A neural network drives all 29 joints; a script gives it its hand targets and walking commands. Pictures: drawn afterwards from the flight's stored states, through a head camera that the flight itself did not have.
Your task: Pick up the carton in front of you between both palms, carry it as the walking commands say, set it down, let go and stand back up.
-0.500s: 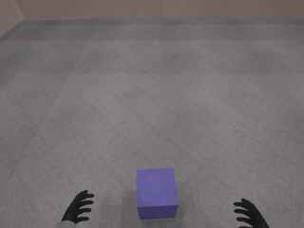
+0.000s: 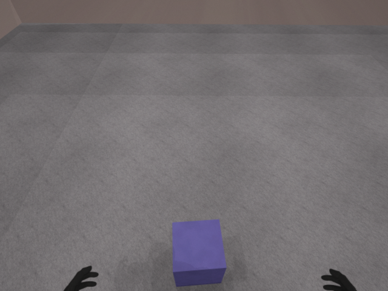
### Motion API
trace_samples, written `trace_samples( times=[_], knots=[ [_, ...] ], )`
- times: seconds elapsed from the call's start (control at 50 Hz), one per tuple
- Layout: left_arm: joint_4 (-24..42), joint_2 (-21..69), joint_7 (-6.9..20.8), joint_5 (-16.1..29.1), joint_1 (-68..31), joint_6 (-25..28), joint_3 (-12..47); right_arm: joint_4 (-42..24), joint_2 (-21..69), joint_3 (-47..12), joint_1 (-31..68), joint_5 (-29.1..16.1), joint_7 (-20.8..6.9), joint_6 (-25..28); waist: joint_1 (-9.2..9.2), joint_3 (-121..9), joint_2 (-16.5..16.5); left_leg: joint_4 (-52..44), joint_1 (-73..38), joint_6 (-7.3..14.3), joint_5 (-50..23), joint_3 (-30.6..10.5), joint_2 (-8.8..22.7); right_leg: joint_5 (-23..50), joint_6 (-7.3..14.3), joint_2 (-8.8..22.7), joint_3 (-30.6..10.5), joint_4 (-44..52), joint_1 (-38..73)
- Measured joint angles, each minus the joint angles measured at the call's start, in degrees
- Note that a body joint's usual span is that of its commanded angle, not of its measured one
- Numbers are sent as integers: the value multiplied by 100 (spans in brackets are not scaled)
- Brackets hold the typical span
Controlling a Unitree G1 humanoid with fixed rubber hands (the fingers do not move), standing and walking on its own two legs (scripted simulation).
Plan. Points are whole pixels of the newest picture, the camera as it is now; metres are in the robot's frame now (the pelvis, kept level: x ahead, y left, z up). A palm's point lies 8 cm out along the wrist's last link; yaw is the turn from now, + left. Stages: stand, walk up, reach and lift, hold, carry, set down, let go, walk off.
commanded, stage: stand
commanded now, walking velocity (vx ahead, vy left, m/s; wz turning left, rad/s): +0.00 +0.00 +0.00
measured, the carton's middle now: (197, 253) +0.41 +0.02 -0.65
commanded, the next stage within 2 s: none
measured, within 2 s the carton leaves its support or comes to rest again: neither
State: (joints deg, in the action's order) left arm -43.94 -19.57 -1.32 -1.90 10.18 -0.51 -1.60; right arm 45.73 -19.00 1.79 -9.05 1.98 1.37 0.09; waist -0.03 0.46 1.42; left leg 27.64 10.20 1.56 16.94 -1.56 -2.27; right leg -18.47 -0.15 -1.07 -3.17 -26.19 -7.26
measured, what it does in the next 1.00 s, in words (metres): stands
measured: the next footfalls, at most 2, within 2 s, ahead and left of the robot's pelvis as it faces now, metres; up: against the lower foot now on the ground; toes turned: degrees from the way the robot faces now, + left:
none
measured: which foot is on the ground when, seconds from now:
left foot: down 0.00-1.00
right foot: down 0.00-1.00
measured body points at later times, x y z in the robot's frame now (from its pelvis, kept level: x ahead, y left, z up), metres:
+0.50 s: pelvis -0.02 +0.00 +0.01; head -0.02 +0.01 +0.46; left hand +0.10 +0.30 -0.11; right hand +0.10 -0.31 -0.10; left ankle -0.02 +0.10 -0.74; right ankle -0.05 -0.12 -0.74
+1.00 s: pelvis -0.03 +0.00 +0.01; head -0.03 +0.01 +0.46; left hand +0.07 +0.31 -0.11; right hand +0.07 -0.31 -0.10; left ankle -0.02 +0.10 -0.74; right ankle -0.05 -0.13 -0.74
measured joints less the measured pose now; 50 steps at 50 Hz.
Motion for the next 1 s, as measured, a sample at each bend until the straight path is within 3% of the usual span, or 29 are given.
trace_samples(
  times=[1.0],
  knots=[
    [-1281, -233, 68, 72, -152, 109, 106, 1223, -241, -123, 179, -105, -52, 79, -6, 103, -66, -692, -279, -27, -602, -5, 43, 589, -10, 18, 8, 658, 258]
  ],
)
